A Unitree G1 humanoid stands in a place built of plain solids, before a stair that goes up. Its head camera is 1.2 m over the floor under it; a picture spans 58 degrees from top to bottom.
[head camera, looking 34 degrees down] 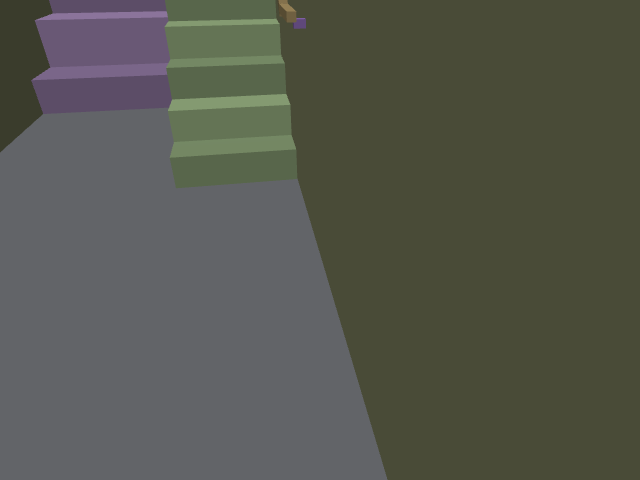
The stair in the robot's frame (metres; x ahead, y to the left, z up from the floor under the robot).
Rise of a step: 0.20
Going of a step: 0.24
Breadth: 0.74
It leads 10 degrees to the left of straight ahead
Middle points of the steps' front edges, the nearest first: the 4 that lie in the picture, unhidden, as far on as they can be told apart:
2.40 0.50 0.20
2.64 0.55 0.39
2.87 0.59 0.59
3.11 0.63 0.78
